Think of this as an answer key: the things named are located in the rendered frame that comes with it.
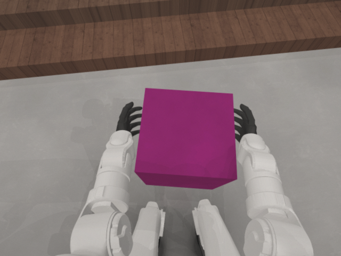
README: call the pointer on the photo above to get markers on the left robot forearm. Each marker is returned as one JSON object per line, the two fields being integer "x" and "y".
{"x": 110, "y": 191}

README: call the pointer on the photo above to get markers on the robot right hand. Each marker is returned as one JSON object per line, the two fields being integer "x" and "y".
{"x": 247, "y": 122}

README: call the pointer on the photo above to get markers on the carton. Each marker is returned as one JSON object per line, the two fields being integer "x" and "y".
{"x": 187, "y": 139}

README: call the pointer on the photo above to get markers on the robot right upper arm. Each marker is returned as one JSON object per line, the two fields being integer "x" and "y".
{"x": 270, "y": 237}

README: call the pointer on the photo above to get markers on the right robot thigh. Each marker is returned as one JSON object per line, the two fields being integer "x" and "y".
{"x": 210, "y": 226}

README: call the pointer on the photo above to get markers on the robot left upper arm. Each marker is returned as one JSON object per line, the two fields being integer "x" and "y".
{"x": 102, "y": 234}

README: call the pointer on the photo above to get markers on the left robot thigh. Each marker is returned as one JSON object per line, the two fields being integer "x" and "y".
{"x": 149, "y": 227}

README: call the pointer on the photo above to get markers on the right robot forearm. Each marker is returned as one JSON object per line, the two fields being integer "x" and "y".
{"x": 265, "y": 195}

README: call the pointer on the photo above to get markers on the robot left hand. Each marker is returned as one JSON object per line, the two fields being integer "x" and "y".
{"x": 125, "y": 119}

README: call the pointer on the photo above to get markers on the robot thigh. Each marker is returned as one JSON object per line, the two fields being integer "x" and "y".
{"x": 149, "y": 227}
{"x": 210, "y": 226}

